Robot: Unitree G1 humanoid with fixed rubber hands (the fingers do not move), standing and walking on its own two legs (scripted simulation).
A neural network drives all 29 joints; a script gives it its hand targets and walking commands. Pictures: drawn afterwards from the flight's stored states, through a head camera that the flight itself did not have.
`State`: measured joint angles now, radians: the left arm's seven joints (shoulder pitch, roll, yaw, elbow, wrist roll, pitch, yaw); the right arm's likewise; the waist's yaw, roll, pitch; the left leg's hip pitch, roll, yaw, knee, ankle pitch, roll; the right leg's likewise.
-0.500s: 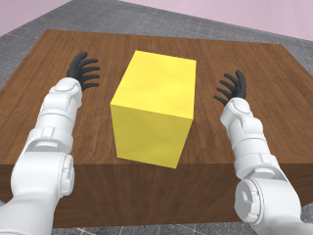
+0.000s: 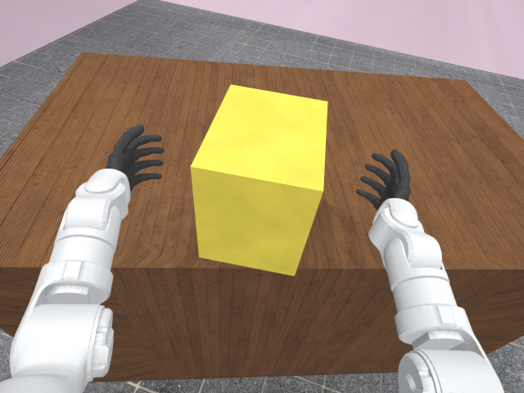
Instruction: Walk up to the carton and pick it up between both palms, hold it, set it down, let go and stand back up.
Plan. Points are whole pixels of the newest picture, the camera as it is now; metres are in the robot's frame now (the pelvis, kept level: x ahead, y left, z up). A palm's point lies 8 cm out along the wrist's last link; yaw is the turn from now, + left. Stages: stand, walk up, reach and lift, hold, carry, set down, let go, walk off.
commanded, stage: set down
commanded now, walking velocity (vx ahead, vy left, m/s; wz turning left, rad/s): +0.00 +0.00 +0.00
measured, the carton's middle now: (262, 180) +0.45 +0.01 +0.08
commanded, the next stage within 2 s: none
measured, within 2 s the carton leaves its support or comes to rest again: neither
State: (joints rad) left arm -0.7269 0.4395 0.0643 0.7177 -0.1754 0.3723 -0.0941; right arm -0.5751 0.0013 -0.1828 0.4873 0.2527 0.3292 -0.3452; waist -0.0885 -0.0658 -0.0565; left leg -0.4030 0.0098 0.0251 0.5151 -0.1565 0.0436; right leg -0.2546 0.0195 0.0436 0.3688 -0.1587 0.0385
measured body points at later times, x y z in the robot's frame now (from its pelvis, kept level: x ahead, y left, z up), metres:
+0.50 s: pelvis -0.01 +0.00 +0.00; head -0.03 +0.06 +0.45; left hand +0.36 +0.24 +0.08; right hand +0.29 -0.18 +0.10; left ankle +0.07 +0.07 -0.74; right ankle +0.02 -0.16 -0.74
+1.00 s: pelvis -0.01 +0.00 +0.00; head -0.02 +0.04 +0.45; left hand +0.28 +0.24 +0.03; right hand +0.21 -0.19 +0.06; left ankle +0.07 +0.07 -0.74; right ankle +0.02 -0.16 -0.74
